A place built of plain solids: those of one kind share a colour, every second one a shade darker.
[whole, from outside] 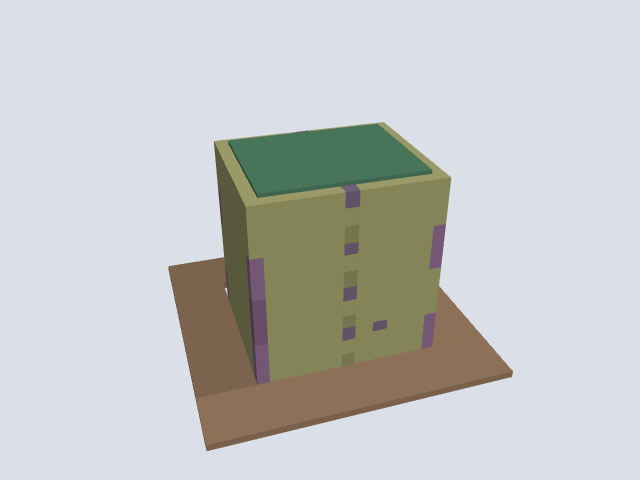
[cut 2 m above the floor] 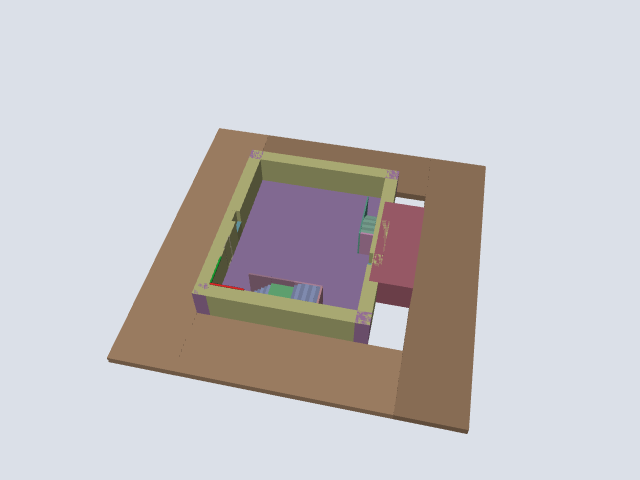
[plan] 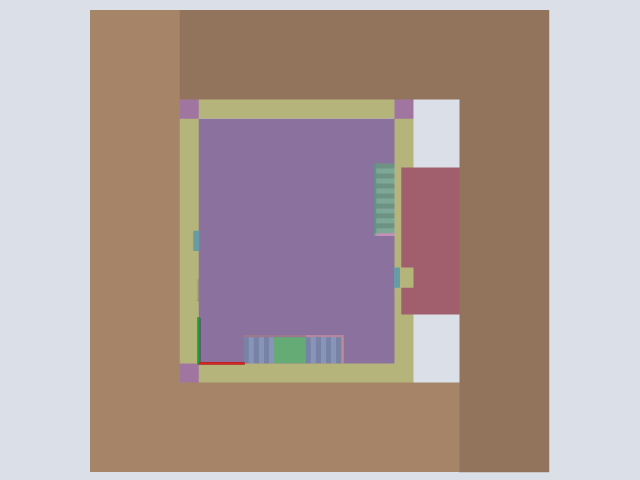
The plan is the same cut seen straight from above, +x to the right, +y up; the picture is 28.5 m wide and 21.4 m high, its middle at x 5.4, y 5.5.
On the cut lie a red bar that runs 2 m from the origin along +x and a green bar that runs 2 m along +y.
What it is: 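A watermill of four storeys over one footprint, every storey joined to the next by stairs rising through a hole in the floor above; posts, bins, sacks and machines on boarded floors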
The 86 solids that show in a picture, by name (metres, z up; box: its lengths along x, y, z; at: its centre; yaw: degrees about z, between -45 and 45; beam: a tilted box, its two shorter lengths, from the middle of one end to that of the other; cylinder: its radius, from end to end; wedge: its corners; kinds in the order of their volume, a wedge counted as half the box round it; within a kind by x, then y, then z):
{
 "wall_1": {"box": [0.6, 0.9, 1.2], "at": [-0.55, 5.46, 1.55]},
 "wall_2": {"box": [0.6, 0.9, 1.2], "at": [-0.55, 5.46, 4.75]},
 "wall_3": {"box": [0.6, 0.9, 1.2], "at": [-0.55, 5.46, 8.17]},
 "wall_4": {"box": [0.6, 0.9, 1.2], "at": [-0.55, 5.46, 11.37]},
 "wall_5": {"box": [0.81, 1.0, 2.45], "at": [-0.45, 3.27, 1.22]},
 "wall_6": {"box": [0.85, 3.62, 3.35], "at": [-0.42, 0.96, 1.52]},
 "wall_7": {"box": [0.85, 5.86, 3.67], "at": [-0.42, 2.08, 4.78]},
 "wall_8": {"box": [0.85, 5.86, 3.45], "at": [-0.42, 2.08, 8.09]},
 "wall_9": {"box": [0.85, 5.86, 3.45], "at": [-0.42, 2.08, 11.29]},
 "wall_10": {"box": [0.85, 1.24, 3.35], "at": [-0.42, 4.39, 1.52]},
 "wall_11": {"box": [0.85, 0.9, 1.1], "at": [-0.42, 5.46, 0.4]},
 "wall_12": {"box": [0.85, 0.9, 1.2], "at": [-0.42, 5.46, 3.55]},
 "wall_13": {"box": [0.85, 0.9, 1.2], "at": [-0.42, 5.46, 6.97]},
 "wall_14": {"box": [0.85, 0.9, 1.2], "at": [-0.42, 5.46, 10.17]},
 "wall_15": {"box": [0.85, 5.85, 3.35], "at": [-0.42, 8.84, 1.52]},
 "wall_16": {"box": [0.85, 5.85, 3.67], "at": [-0.42, 8.84, 4.78]},
 "wall_17": {"box": [0.85, 5.85, 3.45], "at": [-0.42, 8.84, 8.09]},
 "wall_18": {"box": [0.85, 5.85, 3.45], "at": [-0.42, 8.84, 11.29]},
 "wall_19": {"box": [10.42, 0.85, 3.35], "at": [4.36, -0.42, 1.52]},
 "wall_20": {"box": [10.42, 0.85, 3.45], "at": [4.36, -0.42, 11.29]},
 "wall_21": {"box": [10.42, 0.85, 3.35], "at": [4.36, 11.34, 1.52]},
 "wall_22": {"box": [10.42, 0.85, 3.67], "at": [4.36, 11.34, 4.78]},
 "wall_23": {"box": [10.42, 0.85, 3.45], "at": [4.36, 11.34, 8.09]},
 "wall_24": {"box": [10.42, 0.85, 3.45], "at": [4.36, 11.34, 11.29]},
 "wall_25": {"box": [0.85, 4.22, 3.35], "at": [9.14, 1.26, 1.52]},
 "wall_26": {"box": [0.85, 5.81, 3.45], "at": [9.14, 2.06, 11.29]},
 "wall_27": {"box": [0.85, 12.61, 3.67], "at": [9.14, 5.46, 4.78]},
 "wall_28": {"box": [0.85, 7.49, 3.35], "at": [9.14, 8.02, 1.52]},
 "wall_29": {"box": [0.85, 5.8, 3.45], "at": [9.14, 8.86, 11.29]},
 "wall_30": {"box": [0.6, 0.9, 1.2], "at": [9.27, 3.82, 1.55]},
 "ground_garden_1": {"box": [4.0, 20.61, 0.5], "at": [-2.85, 5.46, -0.27]},
 "ground_garden_2": {"box": [12.47, 4.0, 0.5], "at": [5.38, -2.85, -0.27]},
 "ground_garden_3": {"box": [12.47, 4.0, 0.5], "at": [5.38, 13.76, -0.27]},
 "ground_garden_4": {"box": [4.0, 20.61, 0.5], "at": [13.62, 5.46, -0.27]},
 "mass_wheelhouse_1": {"box": [2.6, 6.55, 6.67], "at": [10.32, 5.46, 3.28]},
 "floor_1": {"box": [8.72, 10.91, 0.55], "at": [4.36, 5.46, -0.28]},
 "roof_1": {"box": [8.72, 10.91, 0.25], "at": [4.36, 5.46, 13.14]},
 "corner_1": {"box": [0.85, 0.85, 3.25], "at": [-0.42, -0.42, 1.57]},
 "corner_2": {"box": [0.85, 0.85, 3.2], "at": [-0.42, -0.42, 8.22]},
 "corner_3": {"box": [0.85, 0.85, 3.25], "at": [-0.42, 11.34, 1.57]},
 "corner_4": {"box": [0.85, 0.85, 3.42], "at": [-0.42, 11.34, 4.91]},
 "corner_5": {"box": [0.85, 0.85, 3.2], "at": [-0.42, 11.34, 8.22]},
 "corner_6": {"box": [0.85, 0.85, 3.25], "at": [9.14, -0.42, 1.57]},
 "corner_7": {"box": [0.85, 0.85, 3.25], "at": [9.14, 11.34, 1.57]},
 "corner_8": {"box": [0.85, 0.85, 3.2], "at": [9.14, 11.34, 8.22]},
 "step_mill_1": {"box": [0.23, 1.17, 0.26], "at": [2.11, 0.59, 0.08]},
 "step_mill_2": {"box": [0.23, 1.17, 0.48], "at": [2.34, 0.59, 0.19]},
 "step_mill_3": {"box": [0.23, 1.17, 0.69], "at": [2.56, 0.59, 0.29]},
 "step_mill_4": {"box": [0.23, 1.17, 0.9], "at": [2.79, 0.59, 0.4]},
 "step_mill_5": {"box": [0.23, 1.17, 1.12], "at": [3.02, 0.59, 0.51]},
 "step_mill_6": {"box": [0.23, 1.17, 1.33], "at": [3.24, 0.59, 0.61]},
 "step_mill_7": {"box": [0.23, 1.17, 1.76], "at": [4.88, 0.59, 0.83]},
 "step_mill_8": {"box": [0.23, 1.17, 1.97], "at": [5.1, 0.59, 0.93]},
 "step_mill_9": {"box": [0.23, 1.17, 2.18], "at": [5.33, 0.59, 1.04]},
 "step_mill_10": {"box": [0.23, 1.17, 2.4], "at": [5.55, 0.59, 1.15]},
 "step_mill_11": {"box": [0.23, 1.17, 2.61], "at": [5.78, 0.59, 1.25]},
 "step_mill_12": {"box": [0.23, 1.17, 2.82], "at": [6.0, 0.59, 1.36]},
 "step_mill_13": {"box": [0.23, 1.17, 3.04], "at": [6.23, 0.59, 1.47]},
 "step_steep_1": {"box": [0.81, 0.22, 3.04], "at": [8.31, 5.91, 1.47]},
 "step_steep_2": {"box": [0.81, 0.22, 2.82], "at": [8.31, 6.13, 1.36]},
 "step_steep_3": {"box": [0.81, 0.22, 2.61], "at": [8.31, 6.36, 1.25]},
 "step_steep_4": {"box": [0.81, 0.22, 2.4], "at": [8.31, 6.58, 1.15]},
 "step_steep_5": {"box": [0.81, 0.22, 2.18], "at": [8.31, 6.8, 1.04]},
 "step_steep_6": {"box": [0.81, 0.22, 1.97], "at": [8.31, 7.02, 0.93]},
 "step_steep_7": {"box": [0.81, 0.22, 1.76], "at": [8.31, 7.24, 0.83]},
 "step_steep_8": {"box": [0.81, 0.22, 1.54], "at": [8.31, 7.47, 0.72]},
 "step_steep_9": {"box": [0.81, 0.22, 1.33], "at": [8.31, 7.69, 0.61]},
 "step_steep_10": {"box": [0.81, 0.22, 1.12], "at": [8.31, 7.91, 0.51]},
 "step_steep_11": {"box": [0.81, 0.22, 0.9], "at": [8.31, 8.13, 0.4]},
 "step_steep_12": {"box": [0.81, 0.22, 0.69], "at": [8.31, 8.35, 0.29]},
 "step_steep_13": {"box": [0.81, 0.22, 0.48], "at": [8.31, 8.58, 0.19]},
 "step_steep_14": {"box": [0.81, 0.22, 0.26], "at": [8.31, 8.8, 0.08]},
 "wall_head_1": {"box": [0.85, 1.0, 0.75], "at": [-0.42, 3.27, 2.82]},
 "wall_head_2": {"box": [0.85, 0.9, 1.05], "at": [-0.42, 5.46, 2.67]},
 "wall_head_3": {"box": [0.85, 0.9, 1.27], "at": [-0.42, 5.46, 5.98]},
 "wall_head_4": {"box": [0.85, 0.9, 1.05], "at": [-0.42, 5.46, 9.29]},
 "wall_head_5": {"box": [0.85, 0.9, 1.05], "at": [-0.42, 5.46, 12.49]},
 "floor_mill_l1a_1": {"box": [1.41, 1.17, 1.54], "at": [4.06, 0.59, 0.72]},
 "wall_mill_1": {"box": [1.38, 0.1, 5.65], "at": [2.66, 1.22, 2.77]},
 "wall_mill_2": {"box": [1.41, 0.1, 5.65], "at": [4.06, 1.22, 2.77]},
 "wall_mill_3": {"box": [1.58, 0.1, 5.65], "at": [5.55, 1.22, 2.77]},
 "wall_steep_1": {"box": [0.1, 3.14, 5.65], "at": [7.86, 7.37, 2.77]},
 "floor_mill_hda_1": {"box": [0.12, 1.17, 3.25], "at": [6.4, 0.59, 1.57]},
 "floor_steep_hda_1": {"box": [0.81, 0.12, 3.25], "at": [8.31, 5.74, 1.57]},
 "stair_window_1": {"box": [0.28, 0.9, 0.035], "at": [-0.12, 5.46, 0.97]},
 "stair_window_2": {"box": [0.28, 0.9, 0.035], "at": [8.84, 3.82, 0.97]}
}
